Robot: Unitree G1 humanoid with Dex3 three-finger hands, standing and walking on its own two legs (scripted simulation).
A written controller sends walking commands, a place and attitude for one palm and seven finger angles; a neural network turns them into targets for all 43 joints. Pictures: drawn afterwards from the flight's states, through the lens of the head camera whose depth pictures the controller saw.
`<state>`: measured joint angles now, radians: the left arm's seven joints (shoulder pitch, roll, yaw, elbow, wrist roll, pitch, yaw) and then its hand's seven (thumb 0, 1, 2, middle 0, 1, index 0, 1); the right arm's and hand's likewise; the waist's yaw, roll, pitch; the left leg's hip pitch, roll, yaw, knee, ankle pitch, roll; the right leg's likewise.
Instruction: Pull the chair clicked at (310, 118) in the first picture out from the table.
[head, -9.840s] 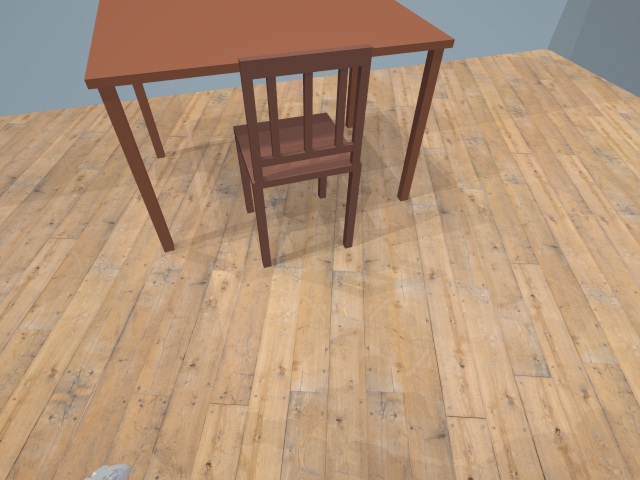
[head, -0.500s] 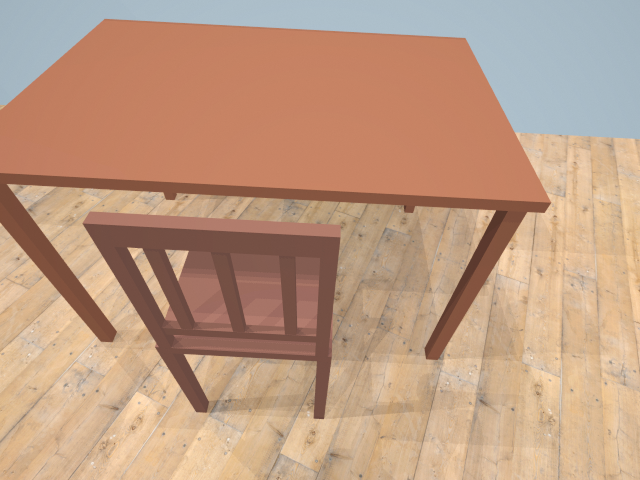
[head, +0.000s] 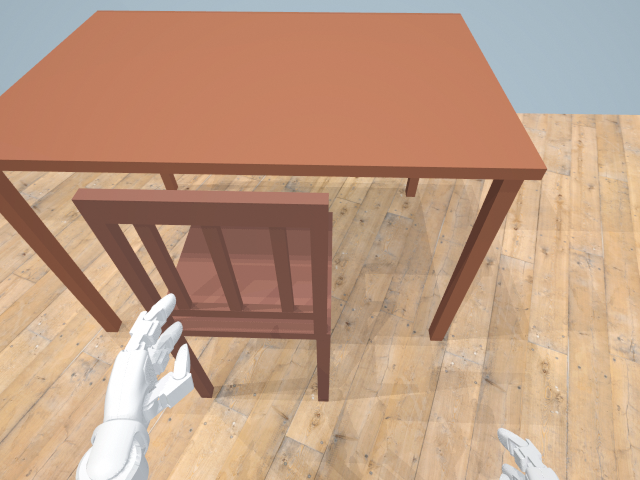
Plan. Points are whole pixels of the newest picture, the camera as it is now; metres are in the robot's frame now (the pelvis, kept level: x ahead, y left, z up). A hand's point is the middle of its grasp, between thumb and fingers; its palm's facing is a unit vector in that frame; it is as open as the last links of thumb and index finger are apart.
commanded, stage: raise the hand toward the chair's back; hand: left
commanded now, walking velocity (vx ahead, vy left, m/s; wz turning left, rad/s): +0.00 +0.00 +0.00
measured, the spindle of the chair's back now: (224, 269) +0.48 +0.19 -0.09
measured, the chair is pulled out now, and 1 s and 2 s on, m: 0.00 0.00 0.00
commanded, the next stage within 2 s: aim the fingers beside a spindle in 1.84 s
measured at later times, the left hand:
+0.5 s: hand (218, 427) +0.20 +0.14 -0.04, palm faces -0.17 -0.98 -0.02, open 12.2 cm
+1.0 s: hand (164, 411) +0.21 +0.19 +0.00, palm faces +0.02 -1.00 -0.05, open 16.2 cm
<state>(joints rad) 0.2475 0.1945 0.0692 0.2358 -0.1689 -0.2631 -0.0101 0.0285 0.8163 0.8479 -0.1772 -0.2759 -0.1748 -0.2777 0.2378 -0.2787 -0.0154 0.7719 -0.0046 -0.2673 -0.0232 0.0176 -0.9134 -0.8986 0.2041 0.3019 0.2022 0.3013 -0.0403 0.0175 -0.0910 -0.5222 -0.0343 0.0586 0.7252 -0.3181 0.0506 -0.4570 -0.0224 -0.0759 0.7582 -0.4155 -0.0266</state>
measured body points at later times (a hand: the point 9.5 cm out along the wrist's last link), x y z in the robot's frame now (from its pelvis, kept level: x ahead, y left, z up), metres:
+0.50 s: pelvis -0.03 -0.03 -0.07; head +0.04 -0.04 +0.37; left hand +0.21 +0.19 -0.03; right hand +0.15 -0.24 -0.17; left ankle +0.03 +0.09 -0.71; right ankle -0.02 -0.10 -0.71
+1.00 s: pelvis -0.02 +0.00 -0.06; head +0.04 +0.01 +0.39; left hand +0.20 +0.25 +0.00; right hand +0.17 -0.24 -0.13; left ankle +0.03 +0.09 -0.71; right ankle -0.02 -0.10 -0.71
